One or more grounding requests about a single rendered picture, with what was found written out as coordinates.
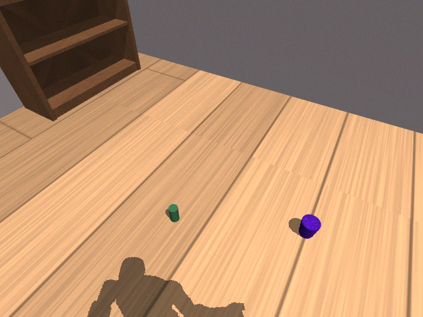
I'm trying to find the bookshelf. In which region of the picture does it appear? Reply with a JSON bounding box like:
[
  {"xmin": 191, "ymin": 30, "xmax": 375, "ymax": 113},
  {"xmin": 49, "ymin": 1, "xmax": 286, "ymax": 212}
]
[{"xmin": 0, "ymin": 0, "xmax": 141, "ymax": 121}]

